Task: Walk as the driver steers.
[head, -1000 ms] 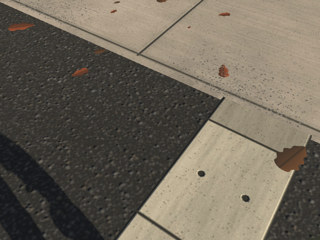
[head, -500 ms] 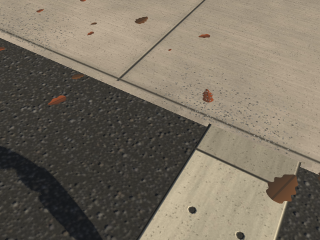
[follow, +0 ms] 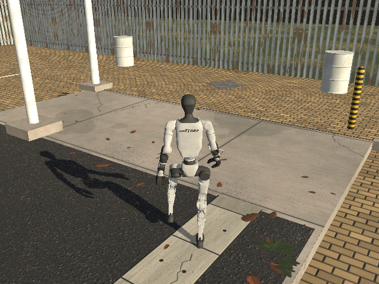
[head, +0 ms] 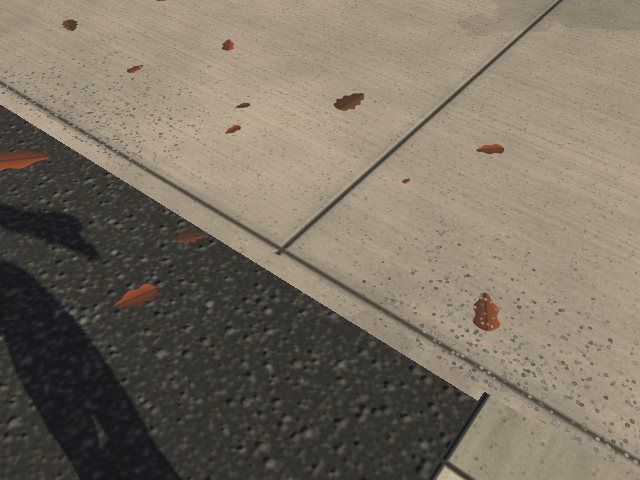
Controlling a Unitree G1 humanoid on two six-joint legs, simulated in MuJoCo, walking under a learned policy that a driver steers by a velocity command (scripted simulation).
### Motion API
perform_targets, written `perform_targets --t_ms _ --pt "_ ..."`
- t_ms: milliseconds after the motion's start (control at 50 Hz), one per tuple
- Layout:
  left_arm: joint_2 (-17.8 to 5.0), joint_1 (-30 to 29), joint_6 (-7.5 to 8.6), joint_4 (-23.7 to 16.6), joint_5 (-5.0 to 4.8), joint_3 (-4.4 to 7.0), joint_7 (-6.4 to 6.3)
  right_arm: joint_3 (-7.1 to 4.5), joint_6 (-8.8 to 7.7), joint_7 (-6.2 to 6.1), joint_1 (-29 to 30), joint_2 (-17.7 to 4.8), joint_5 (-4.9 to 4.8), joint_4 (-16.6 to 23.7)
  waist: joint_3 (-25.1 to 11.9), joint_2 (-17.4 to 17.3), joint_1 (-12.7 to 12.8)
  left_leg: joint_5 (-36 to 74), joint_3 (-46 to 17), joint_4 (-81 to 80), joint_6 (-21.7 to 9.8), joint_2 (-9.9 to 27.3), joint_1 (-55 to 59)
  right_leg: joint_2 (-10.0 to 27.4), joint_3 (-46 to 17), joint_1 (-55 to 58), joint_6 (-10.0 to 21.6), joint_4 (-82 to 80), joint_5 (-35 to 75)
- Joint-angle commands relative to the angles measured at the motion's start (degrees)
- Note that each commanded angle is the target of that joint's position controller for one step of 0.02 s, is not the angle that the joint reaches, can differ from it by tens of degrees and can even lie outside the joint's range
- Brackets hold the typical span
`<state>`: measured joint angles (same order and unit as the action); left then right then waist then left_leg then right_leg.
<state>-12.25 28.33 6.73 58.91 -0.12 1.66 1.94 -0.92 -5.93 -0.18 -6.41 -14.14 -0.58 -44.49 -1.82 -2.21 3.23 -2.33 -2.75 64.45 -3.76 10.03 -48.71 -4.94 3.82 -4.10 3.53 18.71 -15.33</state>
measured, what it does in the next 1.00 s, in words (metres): walks ahead: left foot, then right foot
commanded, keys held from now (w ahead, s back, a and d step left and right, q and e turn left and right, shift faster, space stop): w+shift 0.86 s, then w+q+shift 0.14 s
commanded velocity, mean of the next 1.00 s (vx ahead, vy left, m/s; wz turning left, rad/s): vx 1.00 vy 0.00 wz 0.04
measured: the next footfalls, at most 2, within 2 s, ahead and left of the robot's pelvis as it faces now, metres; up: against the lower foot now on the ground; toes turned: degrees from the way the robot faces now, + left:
left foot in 0.22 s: +0.45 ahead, +0.14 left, +0.00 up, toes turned +2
right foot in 0.74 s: +0.93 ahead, -0.08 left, +0.00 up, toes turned -1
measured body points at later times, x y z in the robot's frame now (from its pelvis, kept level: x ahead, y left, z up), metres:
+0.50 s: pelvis +0.46 +0.06 +0.00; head +0.46 +0.06 +0.45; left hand +0.65 +0.30 -0.09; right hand +0.40 -0.19 -0.14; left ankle +0.41 +0.14 -0.74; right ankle +0.61 -0.12 -0.64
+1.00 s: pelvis +0.93 +0.00 +0.00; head +0.93 +0.00 +0.45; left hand +0.88 +0.26 -0.14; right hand +1.11 -0.24 -0.09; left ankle +1.05 +0.19 -0.64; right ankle +0.89 -0.08 -0.74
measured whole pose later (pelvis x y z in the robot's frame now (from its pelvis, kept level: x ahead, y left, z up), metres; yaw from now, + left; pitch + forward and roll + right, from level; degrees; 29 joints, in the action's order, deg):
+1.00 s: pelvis +0.93 +0.00 +0.00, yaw +3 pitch -1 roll -3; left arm -13.8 25.9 7.0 55.1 0.7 2.5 2.3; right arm -1.6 -4.9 0.2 -9.0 -15.6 -2.1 -44.8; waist -0.3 -2.7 3.5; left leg -6.1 -6.2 65.0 -4.6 7.6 -44.1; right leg -5.5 5.9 -3.4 4.7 18.0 -14.0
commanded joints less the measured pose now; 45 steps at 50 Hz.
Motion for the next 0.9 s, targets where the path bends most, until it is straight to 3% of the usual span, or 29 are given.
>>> perform_targets --t_ms 20,80,140,180,200,220,240,260,280,300,320,360,400,440,500,560,620,660,700,720,740,760,780,800,820,840,860,880,900 --pt "-6.6 -5.7 2.08 -5.7 -0.68 0.45 -1.34 0.08 -0.87 0.53 3.0 -1.8 0.38 3.3 9.4 2.0 -2.8 14.4 2.8 -14.6 1.1 -0.5 8.2 11.9 -7.1 -15.5 8.4 -15.2 8.2" --pt "-9.1 -0.7 1.49 -4.6 -1.49 0.67 -2.21 0.36 -1.7 2.03 10.7 -1.6 -0.94 5.7 11.5 1.7 -0.1 18.6 3.9 -28.5 1.0 -3.1 11.0 14.4 -5.9 -6.4 7.7 -17.8 9.8" --pt "-10.5 1.2 -0.49 -4.2 -1.01 1.02 -2.58 -0.09 -2.2 3.71 13.8 -2.8 -1.26 8.0 11.9 3.3 -0.4 11.7 5.0 -35.7 -0.4 -5.9 8.7 17.8 -4.8 8.3 6.7 -13.3 23.5" --pt "-12.6 0.4 -1.78 -4.3 0.98 1.61 -2.48 -1.75 -1.82 3.56 6.6 -6.4 -1.83 7.4 5.0 8.1 -5.3 2.9 7.3 -33.2 -2.6 -10.1 16.3 19.1 -4.3 15.7 5.5 -2.0 52.0" --pt "-13.2 -0.9 -2.61 -4.4 2.18 1.79 -2.37 -3.07 -1.35 3.08 -2.8 -9.2 -2.4 5.5 -1.0 10.9 -10.6 -1.1 8.4 -31.4 -4.3 -12.2 26.3 18.6 -3.4 16.0 5.0 9.4 64.0" --pt "-12.2 -4.3 -3.02 -5.8 2.52 1.26 -2.42 -4.3 -0.56 2.27 -17.4 -12.0 -2.26 1.6 -8.4 10.7 -17.9 -3.0 5.3 -28.9 -6.0 -9.6 46.4 16.7 -1.9 3.8 3.2 28.3 60.5" --pt "-2.2 4.5 -1.65 -7.6 1.81 -0.98 -1.31 -5.79 -0.4 1.9 -25.7 -18.1 0.43 -0.6 -20.7 -6.7 -12.5 -26.8 -23.6 -31.4 -14.8 5.7 73.2 7.2 -4.0 -22.4 0.6 55.0 30.6" --pt "-0.2 6.4 1.0 -6.1 -1.17 -2.17 -0.66 -5.37 -0.96 2.54 -28.2 -15.0 0.3 -2.1 -28.2 -16.7 -11.9 -46.1 -49.1 -46.7 -17.4 11.1 80.4 0.8 -13.3 -33.1 1.4 65.8 -8.8" --pt "-7.4 -2.7 2.23 -9.0 -3.7 -0.32 -0.8 -4.06 -1.14 2.19 -25.0 -9.6 0.12 -3.1 -17.0 -13.7 -12.4 -43.7 -44.6 -50.3 -12.7 9.2 74.9 4.8 -13.6 -40.3 3.9 68.1 -7.5" --pt "-8.1 -10.2 2.82 -11.5 -4.14 -0.42 -1.04 -3.36 -1.28 2.27 -20.5 -7.2 0.6 -2.6 -9.1 -6.1 -11.3 -33.0 -34.4 -49.8 -10.9 7.7 64.9 7.4 -12.1 -41.3 4.5 66.9 -5.0" --pt "-6.7 -14.0 3.05 -13.0 -2.93 -0.63 -1.24 -2.9 -1.63 2.76 -15.9 -5.9 1.35 -2.4 -4.4 1.7 -8.5 -23.9 -27.5 -50.5 -10.1 5.6 54.0 9.6 -11.2 -39.2 4.6 62.8 -1.9" --pt "-4.9 -11.2 1.13 -12.8 -1.8 -0.32 -0.97 -1.73 -2.1 3.35 -10.6 -2.2 2.13 -2.5 -1.0 1.0 -2.4 -19.5 -19.3 -52.6 -9.8 1.9 40.9 13.4 -11.5 -33.1 4.1 57.8 2.1" --pt "-3.3 -10.3 -0.8 -12.7 -1.5 -0.59 -1.18 -1.57 -2.09 3.33 -9.9 -2.3 0.47 -3.7 3.1 -0.2 -0.2 -17.8 -13.9 -55.9 -10.0 0.8 34.4 15.2 -10.3 -33.6 2.5 54.0 2.1" --pt "-4.0 -14.9 -1.43 -14.4 -0.68 -0.7 -1.72 -1.91 -2.36 2.66 -11.8 -4.5 0.38 -4.6 7.1 0.3 -0.8 -12.7 -10.2 -58.4 -10.3 0.1 32.5 16.0 -8.9 -38.6 0.6 48.7 8.6" --pt "-5.0 -24.1 -0.62 -17.2 0.06 -0.53 -1.59 -1.72 -2.4 1.38 -16.1 -4.9 0.41 -5.6 9.4 1.2 -3.9 -3.4 -3.4 -59.9 -8.7 -2.5 32.7 14.6 -5.5 -39.4 -1.3 33.6 22.2" --pt "-4.0 -31.6 0.54 -19.4 -0.78 -0.96 -0.25 -1.54 -2.49 0.43 -21.6 -6.1 -0.41 -7.0 10.5 1.7 -6.9 -1.6 -0.2 -63.0 -7.5 -2.4 35.5 11.5 -2.4 -33.1 -1.2 20.0 33.0" --pt "-4.7 -36.5 1.05 -21.9 -1.59 -0.71 1.18 -1.72 -1.33 -0.05 -24.4 -7.2 -0.61 -8.4 12.3 1.1 -7.5 3.4 1.3 -62.2 -6.5 0.3 47.5 9.6 -2.4 -35.0 -0.2 10.8 30.9" --pt "-6.2 -36.3 1.37 -23.0 -1.8 -0.05 1.97 -2.11 -0.18 -0.33 -24.1 -8.8 -0.15 -8.5 10.4 -0.9 -5.7 19.7 1.8 -57.5 -5.7 2.4 55.6 6.8 -0.9 -33.6 1.1 8.4 25.4" --pt "-10.0 -28.0 0.75 -22.2 -2.52 1.7 1.45 -2.74 1.14 -0.44 -22.9 -11.0 1.95 -8.6 2.9 -5.9 0.1 47.8 2.0 -45.1 -4.7 3.5 62.3 2.7 1.4 -25.2 3.2 12.1 15.9" --pt "-12.5 -17.0 0.09 -19.6 -2.93 2.97 0.69 -2.82 2.02 -0.46 -20.9 -11.5 2.87 -8.5 -3.3 -8.0 6.1 56.9 3.0 -32.1 -3.9 3.1 60.7 1.6 1.9 -13.5 4.9 13.4 13.4" --pt "-14.9 -2.3 -0.8 -15.8 -2.32 3.73 -0.19 -2.12 2.3 -0.68 -17.9 -10.0 3.12 -6.7 -11.6 -6.3 12.6 46.8 3.2 -12.3 -2.8 1.5 45.1 7.9 -5.2 8.8 6.5 18.1 9.2" --pt "-20.8 3.5 -0.26 -13.8 -0.16 5.28 0.09 0.92 0.44 1.03 -29.9 2.7 1.95 -5.8 -23.7 16.8 3.9 -2.4 -1.0 15.2 0.8 -11.3 16.7 24.1 -39.8 35.6 18.7 12.8 -17.1" --pt "-14.8 6.1 0.08 -12.0 -0.03 4.27 0.27 0.61 -1.93 1.38 -28.1 -1.4 -1.47 -7.2 -28.3 18.0 6.5 -22.8 -8.9 20.8 -1.3 -13.4 9.5 25.3 -57.2 38.4 17.5 -1.7 -31.2" --pt "-10.8 1.6 0.19 -11.4 -0.21 3.26 -0.09 -0.91 -2.84 1.13 -17.1 -6.9 -3.75 -3.6 -14.5 15.8 6.4 -20.8 -6.6 21.8 -3.3 -9.5 3.7 23.4 -47.8 29.8 13.1 -3.5 -25.6" --pt "-9.2 -3.8 0.47 -12.1 0.23 2.65 0.14 -0.49 -3.38 0.73 -10.6 -6.5 -3.32 -1.1 -7.8 6.3 4.5 -17.4 -5.7 19.1 -3.8 -7.1 4.6 21.6 -39.2 18.4 11.4 -4.2 -15.3" --pt "-7.3 -7.7 0.8 -12.1 1.01 2.01 0.7 -0.54 -3.44 0.62 -7.5 -5.2 -2.04 -0.2 -2.8 0.7 1.6 -14.7 -4.8 15.4 -3.7 -5.3 6.9 19.3 -32.5 7.4 10.8 -5.1 -7.5" --pt "-5.4 -10.3 1.16 -12.0 1.92 1.39 1.0 -0.74 -2.62 0.79 -9.4 -4.4 -1.49 -0.1 -1.5 1.8 -2.2 -12.3 -5.3 12.7 -3.6 -2.9 11.0 17.2 -27.6 -0.1 10.4 -6.1 -5.2" --pt "-3.6 -12.5 1.18 -11.7 1.74 0.95 1.17 -0.76 -1.34 1.0 -11.9 -3.2 -1.64 -1.1 -0.2 3.1 -4.4 -11.7 -5.3 11.4 -3.1 -1.6 12.6 16.2 -23.8 -4.1 10.1 -7.4 -4.6" --pt "-4.0 -13.1 1.3 -11.3 0.92 1.05 1.14 -0.63 -0.14 0.94 -13.6 -2.1 -1.83 -1.6 1.4 4.1 -5.5 -11.5 -5.2 9.8 -2.5 -0.6 12.7 16.2 -20.4 -7.3 9.8 -9.2 -3.9"
Velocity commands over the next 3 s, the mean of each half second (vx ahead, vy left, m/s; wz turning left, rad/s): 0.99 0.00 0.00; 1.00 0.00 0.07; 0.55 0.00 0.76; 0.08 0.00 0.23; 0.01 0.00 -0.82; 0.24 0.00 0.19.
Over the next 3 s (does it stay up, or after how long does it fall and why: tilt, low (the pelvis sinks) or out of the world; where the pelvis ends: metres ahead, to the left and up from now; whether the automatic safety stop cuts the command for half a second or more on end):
stays up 1.50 0.03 0.01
